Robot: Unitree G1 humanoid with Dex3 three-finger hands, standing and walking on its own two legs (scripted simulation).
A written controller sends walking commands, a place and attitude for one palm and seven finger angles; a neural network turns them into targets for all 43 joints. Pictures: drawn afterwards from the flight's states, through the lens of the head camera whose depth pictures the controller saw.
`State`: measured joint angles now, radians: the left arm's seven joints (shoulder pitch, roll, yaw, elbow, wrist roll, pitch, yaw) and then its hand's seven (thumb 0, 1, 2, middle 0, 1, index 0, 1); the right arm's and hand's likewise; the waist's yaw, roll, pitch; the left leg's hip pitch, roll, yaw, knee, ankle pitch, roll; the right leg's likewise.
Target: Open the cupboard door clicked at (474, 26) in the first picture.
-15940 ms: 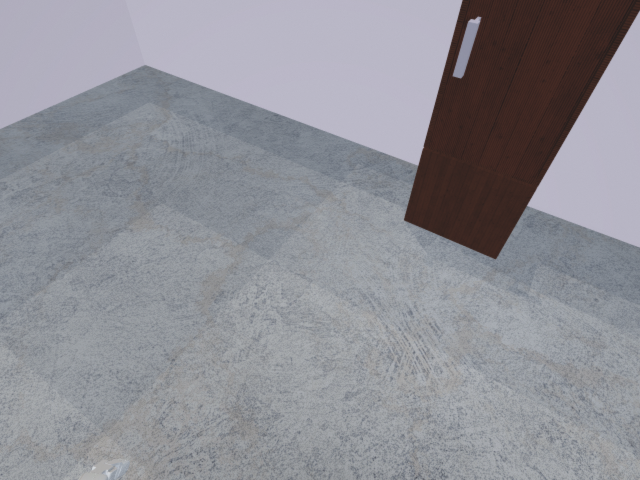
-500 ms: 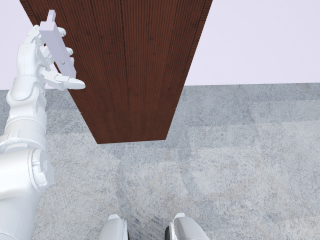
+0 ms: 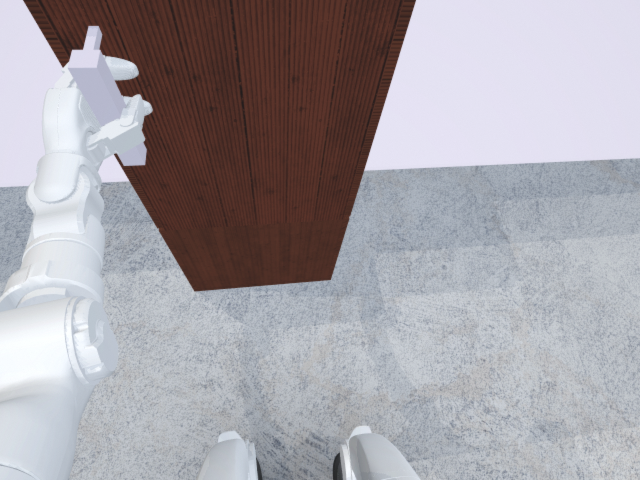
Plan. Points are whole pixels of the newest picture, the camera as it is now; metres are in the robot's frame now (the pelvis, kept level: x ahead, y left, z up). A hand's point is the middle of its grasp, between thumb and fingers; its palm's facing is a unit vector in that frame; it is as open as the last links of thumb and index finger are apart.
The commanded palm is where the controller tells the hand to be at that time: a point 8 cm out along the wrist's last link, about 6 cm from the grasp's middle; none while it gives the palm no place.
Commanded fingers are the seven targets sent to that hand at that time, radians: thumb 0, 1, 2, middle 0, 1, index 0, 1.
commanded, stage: close the thumb around the handle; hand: left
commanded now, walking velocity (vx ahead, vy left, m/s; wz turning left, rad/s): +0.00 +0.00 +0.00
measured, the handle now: (116, 101) +0.56 +0.20 +0.09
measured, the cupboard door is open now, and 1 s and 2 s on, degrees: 0 28 43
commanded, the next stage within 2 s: pull the door open along its arc in 0.10 s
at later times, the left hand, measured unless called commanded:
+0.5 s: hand (135, 142) +0.49 +0.17 +0.09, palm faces +0.04 -1.00 -0.01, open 5.9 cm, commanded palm +0.44 +0.22 +0.09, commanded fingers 0.00 0.90 0.90 -0.40 -1.35 -0.40 -1.35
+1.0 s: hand (194, 236) +0.37 +0.10 +0.10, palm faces +0.41 -0.91 +0.01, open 6.2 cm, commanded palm +0.31 +0.15 +0.09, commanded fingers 0.00 0.90 0.90 -0.40 -1.35 -0.40 -1.35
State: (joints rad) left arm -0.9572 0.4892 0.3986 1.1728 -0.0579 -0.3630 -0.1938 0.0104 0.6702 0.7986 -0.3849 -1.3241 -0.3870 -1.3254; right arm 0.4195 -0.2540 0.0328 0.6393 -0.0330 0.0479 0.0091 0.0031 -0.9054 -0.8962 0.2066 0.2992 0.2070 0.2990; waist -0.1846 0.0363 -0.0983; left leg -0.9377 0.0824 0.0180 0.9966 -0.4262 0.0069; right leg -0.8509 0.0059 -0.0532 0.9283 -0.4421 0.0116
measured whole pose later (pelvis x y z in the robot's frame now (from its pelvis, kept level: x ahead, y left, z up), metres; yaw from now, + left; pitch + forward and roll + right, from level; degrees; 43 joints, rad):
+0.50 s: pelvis +0.01 -0.01 +0.01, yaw -1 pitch +19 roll -2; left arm -0.74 0.42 0.40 0.99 -0.12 -0.35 -0.20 0.01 0.68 0.75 -0.40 -1.35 -0.40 -1.35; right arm 0.41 -0.26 0.01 0.61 -0.01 0.07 0.01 0.00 -0.91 -0.90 0.21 0.30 0.21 0.30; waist -0.15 0.04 -0.12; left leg -0.85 0.09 0.04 0.94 -0.43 -0.01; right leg -0.78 0.02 -0.04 0.89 -0.44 0.00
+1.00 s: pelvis +0.02 -0.03 +0.02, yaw +2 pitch +11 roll +0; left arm -0.18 -0.04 0.04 0.34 0.01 -0.25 0.44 0.02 0.65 0.74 -0.35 -1.35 -0.37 -1.35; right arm 0.23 -0.19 0.00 0.56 -0.06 0.02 0.04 0.01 -0.91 -0.90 0.20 0.30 0.20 0.30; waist -0.02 0.03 -0.13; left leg -0.63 0.06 0.03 0.84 -0.40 -0.03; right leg -0.57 -0.01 -0.05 0.84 -0.46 -0.02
